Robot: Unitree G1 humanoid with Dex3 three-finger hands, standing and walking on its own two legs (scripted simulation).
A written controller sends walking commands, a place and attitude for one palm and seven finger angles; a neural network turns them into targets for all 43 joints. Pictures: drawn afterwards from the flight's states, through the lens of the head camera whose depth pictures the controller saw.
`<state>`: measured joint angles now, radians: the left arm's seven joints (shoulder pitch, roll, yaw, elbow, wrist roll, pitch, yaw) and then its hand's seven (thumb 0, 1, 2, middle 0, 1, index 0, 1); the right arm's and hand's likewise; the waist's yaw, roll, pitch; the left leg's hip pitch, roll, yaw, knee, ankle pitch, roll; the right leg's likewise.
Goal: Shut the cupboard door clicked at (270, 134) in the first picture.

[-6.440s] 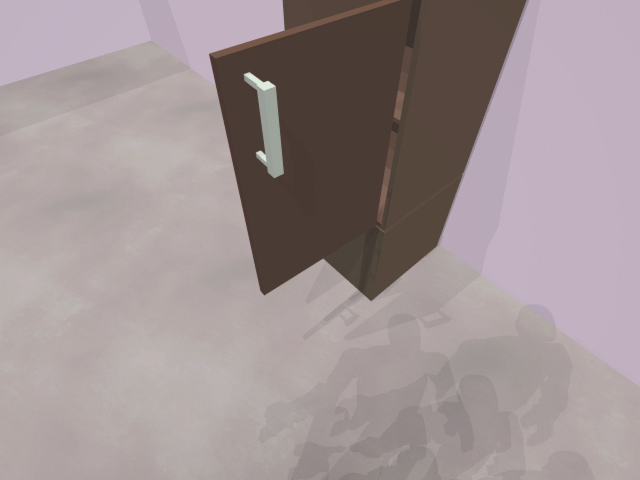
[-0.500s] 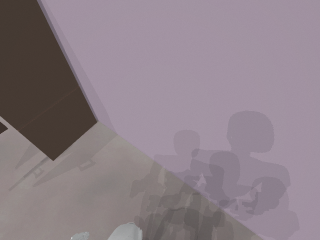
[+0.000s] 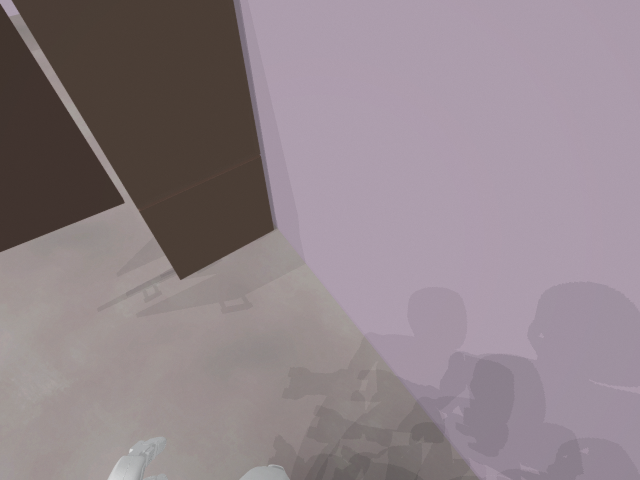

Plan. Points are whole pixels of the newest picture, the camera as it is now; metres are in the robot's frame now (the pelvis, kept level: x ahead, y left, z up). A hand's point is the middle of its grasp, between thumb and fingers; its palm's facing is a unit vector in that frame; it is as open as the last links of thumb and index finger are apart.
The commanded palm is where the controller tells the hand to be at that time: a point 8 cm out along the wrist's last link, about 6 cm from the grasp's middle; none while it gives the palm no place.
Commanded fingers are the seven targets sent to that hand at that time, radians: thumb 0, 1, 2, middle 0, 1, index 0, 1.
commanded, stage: turn to face it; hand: left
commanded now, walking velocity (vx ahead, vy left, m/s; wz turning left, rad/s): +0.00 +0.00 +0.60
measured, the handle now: out of the picture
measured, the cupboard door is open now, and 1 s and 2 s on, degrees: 86 86 86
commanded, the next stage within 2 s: take the last steps up to it in 0.80 s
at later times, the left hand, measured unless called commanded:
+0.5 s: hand out of the picture +0.03 +0.25 -0.16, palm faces +0.33 -0.91 -0.25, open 7.4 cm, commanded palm none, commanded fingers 0.00 0.90 0.90 -0.20 -0.30 -0.20 -0.30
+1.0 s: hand out of the picture -0.05 +0.19 -0.18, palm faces +0.55 -0.81 -0.20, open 7.4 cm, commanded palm none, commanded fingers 0.00 0.90 0.90 -0.20 -0.30 -0.20 -0.30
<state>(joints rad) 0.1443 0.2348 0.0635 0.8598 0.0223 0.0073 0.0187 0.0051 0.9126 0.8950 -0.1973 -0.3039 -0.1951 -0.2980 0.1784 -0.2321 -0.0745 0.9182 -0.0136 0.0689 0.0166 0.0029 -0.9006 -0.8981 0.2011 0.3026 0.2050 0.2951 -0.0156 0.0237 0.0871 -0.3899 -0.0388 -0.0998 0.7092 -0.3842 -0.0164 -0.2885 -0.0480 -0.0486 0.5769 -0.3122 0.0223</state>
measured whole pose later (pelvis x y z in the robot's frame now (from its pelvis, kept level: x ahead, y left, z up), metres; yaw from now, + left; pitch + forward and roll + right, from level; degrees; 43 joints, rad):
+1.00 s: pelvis +0.03 +0.02 +0.00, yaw +31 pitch +0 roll +1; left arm 0.27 0.20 0.05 0.98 0.02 0.01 0.01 0.00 0.91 0.89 -0.20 -0.30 -0.20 -0.30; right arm 0.11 -0.21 -0.04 0.96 -0.02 0.03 0.02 0.00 -0.91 -0.90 0.20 0.30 0.20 0.29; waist 0.02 -0.05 0.10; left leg -0.28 -0.01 0.06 0.59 -0.28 0.01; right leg -0.25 -0.13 -0.13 0.69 -0.45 0.05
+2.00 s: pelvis +0.20 +0.27 +0.01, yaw +37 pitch +0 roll +2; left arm 0.15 0.17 0.06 1.00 0.03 -0.02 -0.01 0.01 0.92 0.90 -0.19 -0.30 -0.19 -0.30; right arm 0.31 -0.17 -0.04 1.07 -0.03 -0.05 0.00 -0.01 -0.93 -0.90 0.20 0.30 0.20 0.29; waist 0.00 -0.01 0.05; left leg -0.10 -0.03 0.21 0.36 -0.27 0.05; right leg -0.47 -0.10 -0.11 0.75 -0.27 -0.01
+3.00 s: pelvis +0.31 +0.35 +0.01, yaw +34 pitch -1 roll +0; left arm 0.21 0.18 0.04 0.99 0.03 0.03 0.02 0.00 0.91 0.89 -0.20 -0.30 -0.19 -0.30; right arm 0.22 -0.22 -0.07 1.03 -0.01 0.07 -0.01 0.00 -0.91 -0.90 0.20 0.30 0.20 0.29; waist -0.02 0.01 0.04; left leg -0.42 0.03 0.04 0.85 -0.42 -0.01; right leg -0.25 -0.05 -0.04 0.54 -0.28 0.01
